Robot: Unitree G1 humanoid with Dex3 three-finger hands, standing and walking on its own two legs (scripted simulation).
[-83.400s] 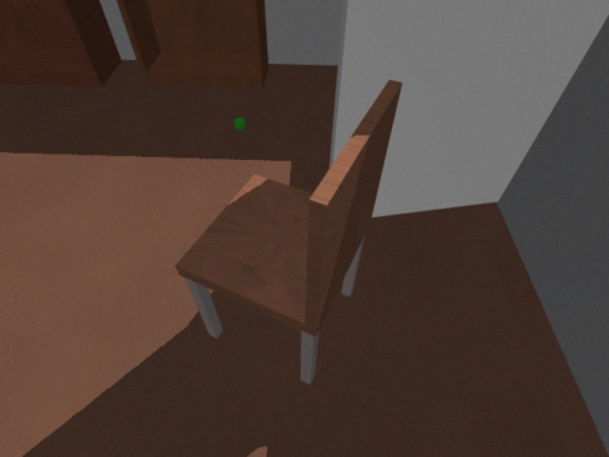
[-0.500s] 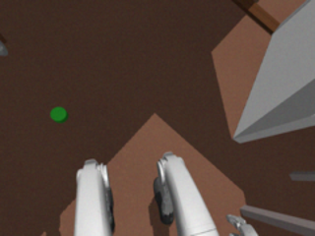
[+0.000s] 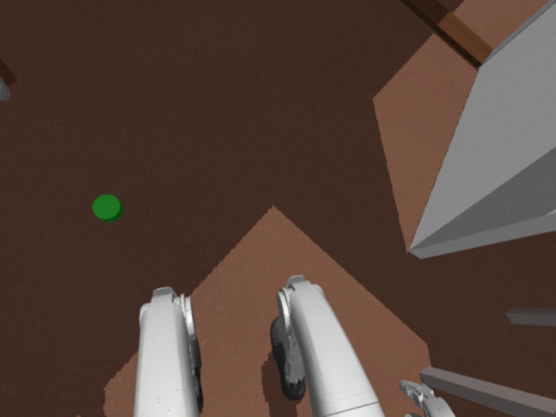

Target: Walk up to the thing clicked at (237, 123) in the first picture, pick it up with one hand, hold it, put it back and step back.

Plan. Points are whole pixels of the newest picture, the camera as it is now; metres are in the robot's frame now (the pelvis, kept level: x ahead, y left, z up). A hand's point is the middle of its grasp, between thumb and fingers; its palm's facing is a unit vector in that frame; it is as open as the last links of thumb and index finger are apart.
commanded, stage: go down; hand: left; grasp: from above
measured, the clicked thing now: (108, 208) +0.53 +0.31 -0.52
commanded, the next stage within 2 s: approach in 0.08 s
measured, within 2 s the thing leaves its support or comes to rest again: neither
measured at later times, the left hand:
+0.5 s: hand (16, 169) +0.48 +0.34 -0.14, palm faces -0.51 -0.06 -0.86, open 14.0 cm
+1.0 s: hand (95, 203) +0.50 +0.30 -0.39, palm faces -0.47 -0.08 -0.88, open 14.0 cm
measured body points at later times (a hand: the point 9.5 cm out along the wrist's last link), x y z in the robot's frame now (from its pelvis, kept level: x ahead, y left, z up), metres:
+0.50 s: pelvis -0.01 +0.00 -0.04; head +0.22 +0.07 +0.34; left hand +0.51 +0.34 -0.09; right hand +0.04 -0.27 -0.14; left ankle +0.08 +0.11 -0.50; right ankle +0.08 -0.15 -0.50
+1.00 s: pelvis -0.02 -0.01 -0.20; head +0.28 +0.06 +0.13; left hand +0.52 +0.30 -0.34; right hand +0.00 -0.27 -0.29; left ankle +0.07 +0.11 -0.50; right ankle +0.07 -0.15 -0.50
